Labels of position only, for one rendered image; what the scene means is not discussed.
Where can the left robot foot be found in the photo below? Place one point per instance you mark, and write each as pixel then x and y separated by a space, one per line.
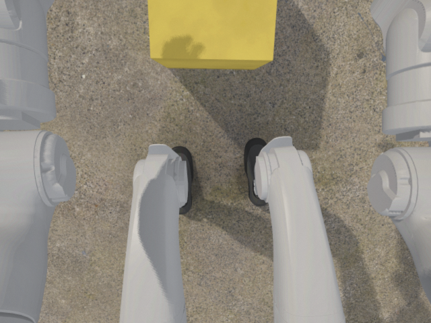
pixel 186 156

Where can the carton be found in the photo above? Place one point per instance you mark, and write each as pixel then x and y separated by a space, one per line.
pixel 212 34

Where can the left robot upper arm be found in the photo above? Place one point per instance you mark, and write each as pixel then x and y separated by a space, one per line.
pixel 36 174

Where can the left robot thigh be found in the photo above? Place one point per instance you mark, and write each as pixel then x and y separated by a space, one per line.
pixel 152 282

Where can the right robot upper arm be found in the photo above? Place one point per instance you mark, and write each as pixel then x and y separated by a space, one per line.
pixel 400 187

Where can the right robot forearm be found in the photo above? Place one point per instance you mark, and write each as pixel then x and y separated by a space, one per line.
pixel 406 28

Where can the left robot forearm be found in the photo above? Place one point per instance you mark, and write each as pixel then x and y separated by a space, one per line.
pixel 25 97

